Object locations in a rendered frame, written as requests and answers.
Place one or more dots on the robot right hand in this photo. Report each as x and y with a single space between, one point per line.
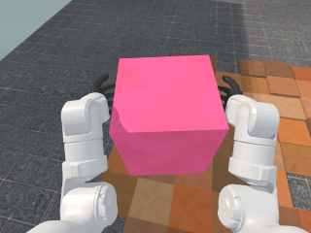
229 92

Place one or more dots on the right robot forearm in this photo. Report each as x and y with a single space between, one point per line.
255 136

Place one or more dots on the left robot forearm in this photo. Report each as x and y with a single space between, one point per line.
82 134

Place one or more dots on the robot left upper arm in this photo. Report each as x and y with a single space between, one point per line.
85 208

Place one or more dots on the carton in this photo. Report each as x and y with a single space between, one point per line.
167 117

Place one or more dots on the robot right upper arm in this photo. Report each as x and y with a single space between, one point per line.
251 209

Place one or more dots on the robot left hand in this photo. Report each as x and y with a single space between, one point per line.
97 89

